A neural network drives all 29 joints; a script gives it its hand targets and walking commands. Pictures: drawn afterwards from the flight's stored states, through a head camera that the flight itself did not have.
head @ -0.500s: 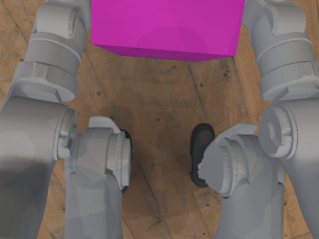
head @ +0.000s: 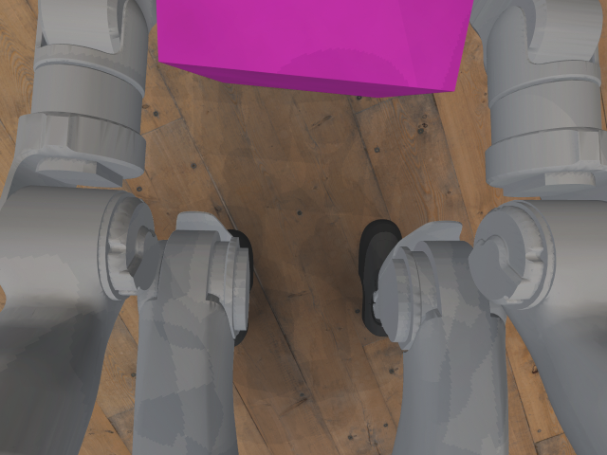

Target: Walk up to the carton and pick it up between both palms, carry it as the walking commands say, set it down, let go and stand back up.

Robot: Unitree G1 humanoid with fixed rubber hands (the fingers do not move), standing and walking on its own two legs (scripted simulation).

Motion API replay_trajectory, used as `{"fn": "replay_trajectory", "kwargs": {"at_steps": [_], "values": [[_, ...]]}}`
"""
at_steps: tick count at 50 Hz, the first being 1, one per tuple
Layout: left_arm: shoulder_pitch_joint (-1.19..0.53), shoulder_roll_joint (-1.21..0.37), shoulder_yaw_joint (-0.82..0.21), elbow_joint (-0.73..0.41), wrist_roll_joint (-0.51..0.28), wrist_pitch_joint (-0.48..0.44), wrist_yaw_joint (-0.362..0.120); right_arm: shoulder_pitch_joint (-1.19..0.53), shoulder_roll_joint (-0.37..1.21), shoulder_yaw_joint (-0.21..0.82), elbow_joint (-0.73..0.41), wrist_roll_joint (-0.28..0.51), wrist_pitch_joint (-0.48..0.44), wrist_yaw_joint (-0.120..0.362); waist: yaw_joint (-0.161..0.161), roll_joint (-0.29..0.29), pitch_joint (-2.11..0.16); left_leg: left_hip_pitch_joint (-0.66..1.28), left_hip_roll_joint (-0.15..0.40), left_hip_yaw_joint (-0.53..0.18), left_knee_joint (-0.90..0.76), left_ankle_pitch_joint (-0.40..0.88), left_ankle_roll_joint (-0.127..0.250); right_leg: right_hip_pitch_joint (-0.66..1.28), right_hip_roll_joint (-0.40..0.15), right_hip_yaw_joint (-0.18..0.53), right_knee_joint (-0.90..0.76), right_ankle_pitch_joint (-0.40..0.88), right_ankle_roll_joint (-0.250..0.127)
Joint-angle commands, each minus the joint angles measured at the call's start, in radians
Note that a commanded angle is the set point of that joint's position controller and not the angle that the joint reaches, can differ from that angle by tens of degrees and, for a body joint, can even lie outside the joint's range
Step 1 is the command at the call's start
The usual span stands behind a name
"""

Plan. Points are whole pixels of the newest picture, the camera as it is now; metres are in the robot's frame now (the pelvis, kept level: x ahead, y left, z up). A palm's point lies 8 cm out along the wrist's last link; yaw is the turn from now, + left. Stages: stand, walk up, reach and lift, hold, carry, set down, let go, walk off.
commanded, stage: reach and lift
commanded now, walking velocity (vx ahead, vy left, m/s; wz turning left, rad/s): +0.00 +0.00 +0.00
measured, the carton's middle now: out of the picture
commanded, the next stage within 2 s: none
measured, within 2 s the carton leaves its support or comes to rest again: neither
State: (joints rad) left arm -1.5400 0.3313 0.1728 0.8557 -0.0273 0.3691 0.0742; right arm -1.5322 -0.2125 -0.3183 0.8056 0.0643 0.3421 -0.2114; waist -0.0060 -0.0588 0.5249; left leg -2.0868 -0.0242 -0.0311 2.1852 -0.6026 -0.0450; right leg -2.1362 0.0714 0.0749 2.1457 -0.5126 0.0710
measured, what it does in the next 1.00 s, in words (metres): rises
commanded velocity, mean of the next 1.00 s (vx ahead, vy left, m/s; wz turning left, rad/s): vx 0.00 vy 0.00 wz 0.00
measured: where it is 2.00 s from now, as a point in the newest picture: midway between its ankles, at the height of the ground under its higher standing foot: (305, 301)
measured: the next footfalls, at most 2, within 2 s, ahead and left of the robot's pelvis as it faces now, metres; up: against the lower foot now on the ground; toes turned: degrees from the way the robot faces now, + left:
none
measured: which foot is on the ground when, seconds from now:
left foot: down 0.00-1.00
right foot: down 0.00-1.00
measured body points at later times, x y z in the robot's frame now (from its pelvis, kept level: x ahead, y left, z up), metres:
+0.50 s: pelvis -0.01 +0.00 +0.04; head +0.35 +0.01 +0.30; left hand +0.57 +0.16 -0.07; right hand +0.56 -0.14 -0.07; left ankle +0.12 +0.13 -0.35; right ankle +0.14 -0.13 -0.35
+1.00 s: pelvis -0.03 +0.00 +0.09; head +0.32 +0.00 +0.36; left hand +0.55 +0.15 -0.01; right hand +0.54 -0.15 +0.00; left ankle +0.12 +0.13 -0.35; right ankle +0.14 -0.13 -0.35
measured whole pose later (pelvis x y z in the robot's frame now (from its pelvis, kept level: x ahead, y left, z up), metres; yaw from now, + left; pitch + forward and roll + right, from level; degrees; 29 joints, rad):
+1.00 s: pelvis -0.03 +0.00 +0.09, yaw +0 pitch +24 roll +2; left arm -1.42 0.22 0.31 0.61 0.06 0.52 0.03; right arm -1.38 -0.10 -0.43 0.50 -0.06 0.50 -0.17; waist -0.01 -0.04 0.53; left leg -1.79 -0.03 -0.02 1.88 -0.51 -0.04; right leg -1.84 0.05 0.08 1.86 -0.44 0.05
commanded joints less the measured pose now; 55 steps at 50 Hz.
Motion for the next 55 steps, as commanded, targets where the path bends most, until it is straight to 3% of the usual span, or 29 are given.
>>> {"fn": "replay_trajectory", "kwargs": {"at_steps": [1,5,7,8,10,12,13,18,19,23,24,26,27,28,29,31,33,37,40,42,43,45,46,49,52,55], "values": [[-0.791,-1.040,-0.402,-0.385,-0.172,-0.056,-0.330,-0.652,1.127,0.475,-0.214,0.138,0.010,0.338,0.055,0.055,-2.313,0.697,-0.085,0.177,-0.238,0.439,0.029,0.930,0.071,-0.193,-0.166,0.410,-0.044],[-0.825,-1.038,-0.454,-0.511,-0.199,-0.044,-0.313,-0.648,1.147,0.524,-0.302,0.172,0.028,0.331,0.070,0.096,-2.510,0.834,-0.096,0.183,-0.251,0.538,0.023,1.006,0.083,-0.190,-0.178,0.492,-0.041],[-0.815,-1.020,-0.442,-0.499,-0.184,-0.037,-0.307,-0.596,1.159,0.514,-0.249,0.156,0.043,0.327,0.074,0.094,-2.462,0.824,-0.097,0.178,-0.258,0.528,0.026,0.967,0.085,-0.189,-0.186,0.474,-0.044],[-0.822,-1.028,-0.461,-0.546,-0.189,-0.035,-0.303,-0.606,1.166,0.533,-0.299,0.165,0.042,0.326,0.081,0.104,-2.519,0.861,-0.103,0.179,-0.264,0.550,0.026,0.995,0.088,-0.184,-0.190,0.492,-0.044],[-0.772,-1.044,-0.443,-0.481,-0.173,-0.027,-0.303,-0.590,1.153,0.513,-0.269,0.144,0.047,0.328,0.073,0.108,-2.440,0.815,-0.104,0.178,-0.285,0.506,0.025,0.952,0.089,-0.184,-0.210,0.452,-0.048],[-0.745,-1.065,-0.468,-0.508,-0.182,-0.019,-0.298,-0.626,1.149,0.542,-0.354,0.160,0.043,0.326,0.082,0.116,-2.511,0.862,-0.109,0.176,-0.293,0.535,0.025,0.979,0.095,-0.181,-0.222,0.467,-0.045],[-0.750,-1.053,-0.456,-0.485,-0.180,-0.016,-0.295,-0.636,1.127,0.538,-0.339,0.151,0.049,0.326,0.061,0.098,-2.482,0.849,-0.108,0.171,-0.292,0.503,0.030,0.960,0.092,-0.184,-0.223,0.442,-0.042],[-0.694,-1.091,-0.438,-0.420,-0.163,0.006,-0.292,-0.664,1.102,0.529,-0.367,0.118,0.056,0.326,0.038,0.076,-2.437,0.846,-0.119,0.154,-0.345,0.447,0.036,0.948,0.090,-0.197,-0.259,0.390,-0.046],[-0.704,-1.089,-0.432,-0.406,-0.167,0.008,-0.292,-0.675,1.085,0.526,-0.371,0.114,0.058,0.326,0.019,0.067,-2.430,0.847,-0.115,0.154,-0.345,0.432,0.035,0.942,0.089,-0.196,-0.272,0.373,-0.045],[-0.687,-1.115,-0.432,-0.425,-0.168,0.030,-0.289,-0.715,1.080,0.560,-0.433,0.122,0.074,0.328,0.016,0.047,-2.540,0.918,-0.124,0.146,-0.373,0.457,0.038,1.006,0.088,-0.205,-0.294,0.386,-0.040],[-0.681,-1.115,-0.415,-0.383,-0.164,0.036,-0.289,-0.724,1.063,0.541,-0.406,0.108,0.082,0.328,0.003,0.046,-2.485,0.895,-0.123,0.141,-0.383,0.420,0.039,0.979,0.087,-0.205,-0.306,0.350,-0.040],[-0.717,-1.108,-0.410,-0.407,-0.156,0.039,-0.293,-0.686,1.078,0.523,-0.373,0.089,0.093,0.337,-0.010,0.038,-2.460,0.879,-0.118,0.140,-0.403,0.377,0.037,0.978,0.087,-0.204,-0.325,0.320,-0.045],[-0.729,-1.109,-0.419,-0.428,-0.157,0.042,-0.295,-0.680,1.100,0.529,-0.372,0.098,0.100,0.337,0.001,0.055,-2.502,0.894,-0.123,0.147,-0.407,0.379,0.037,1.006,0.087,-0.197,-0.329,0.330,-0.045],[-0.744,-1.098,-0.414,-0.431,-0.154,0.044,-0.295,-0.657,1.103,0.507,-0.333,0.086,0.108,0.342,-0.016,0.056,-2.478,0.884,-0.120,0.142,-0.415,0.366,0.036,0.982,0.086,-0.202,-0.334,0.320,-0.047],[-0.739,-1.097,-0.401,-0.414,-0.142,0.049,-0.295,-0.691,1.101,0.519,-0.353,0.096,0.109,0.346,0.005,0.058,-2.486,0.899,-0.121,0.146,-0.422,0.358,0.039,0.977,0.086,-0.205,-0.336,0.303,-0.043],[-0.736,-1.111,-0.414,-0.434,-0.146,0.057,-0.294,-0.689,1.109,0.533,-0.367,0.102,0.118,0.352,0.007,0.062,-2.532,0.950,-0.122,0.143,-0.432,0.365,0.037,0.996,0.088,-0.205,-0.349,0.298,-0.045],[-0.745,-1.101,-0.396,-0.442,-0.130,0.063,-0.294,-0.694,1.126,0.532,-0.362,0.105,0.128,0.359,0.040,0.079,-2.536,0.953,-0.127,0.147,-0.455,0.362,0.037,1.004,0.086,-0.198,-0.367,0.294,-0.045],[-0.745,-1.093,-0.378,-0.436,-0.113,0.072,-0.298,-0.681,1.155,0.539,-0.343,0.109,0.145,0.364,0.050,0.060,-2.542,0.911,-0.127,0.164,-0.467,0.325,0.042,1.049,0.088,-0.179,-0.396,0.274,-0.041],[-0.753,-1.099,-0.374,-0.436,-0.119,0.083,-0.312,-0.669,1.163,0.533,-0.349,0.096,0.155,0.367,0.041,0.041,-2.548,0.898,-0.128,0.166,-0.491,0.292,0.043,1.097,0.091,-0.172,-0.431,0.256,-0.045],[-0.752,-1.105,-0.406,-0.482,-0.126,0.088,-0.315,-0.659,1.178,0.560,-0.382,0.111,0.161,0.367,0.046,0.066,-2.626,0.953,-0.129,0.166,-0.502,0.343,0.039,1.148,0.094,-0.170,-0.434,0.306,-0.044],[-0.730,-1.117,-0.390,-0.431,-0.125,0.091,-0.318,-0.659,1.162,0.537,-0.355,0.093,0.160,0.366,0.032,0.064,-2.564,0.926,-0.128,0.160,-0.515,0.311,0.039,1.113,0.091,-0.175,-0.443,0.278,-0.044],[-0.728,-1.117,-0.388,-0.449,-0.122,0.092,-0.324,-0.643,1.193,0.552,-0.364,0.096,0.164,0.369,0.051,0.045,-2.578,0.925,-0.130,0.160,-0.521,0.314,0.043,1.152,0.091,-0.164,-0.458,0.281,-0.046],[-0.731,-1.114,-0.388,-0.463,-0.126,0.090,-0.328,-0.622,1.185,0.547,-0.363,0.086,0.167,0.371,0.029,0.035,-2.584,0.925,-0.130,0.155,-0.533,0.299,0.043,1.171,0.094,-0.165,-0.470,0.273,-0.048],[-0.724,-1.126,-0.408,-0.473,-0.131,0.094,-0.329,-0.650,1.208,0.574,-0.403,0.108,0.167,0.372,0.051,0.051,-2.615,0.967,-0.132,0.154,-0.552,0.317,0.043,1.198,0.095,-0.160,-0.486,0.290,-0.047],[-0.726,-1.132,-0.430,-0.509,-0.156,0.096,-0.329,-0.642,1.177,0.589,-0.444,0.102,0.167,0.370,0.019,0.048,-2.662,1.007,-0.136,0.143,-0.566,0.343,0.040,1.237,0.097,-0.160,-0.502,0.317,-0.048],[-0.702,-1.126,-0.398,-0.464,-0.134,0.097,-0.333,-0.589,1.199,0.568,-0.379,0.088,0.175,0.374,0.038,0.041,-2.568,0.966,-0.136,0.144,-0.594,0.291,0.042,1.231,0.095,-0.151,-0.530,0.267,-0.050]]}}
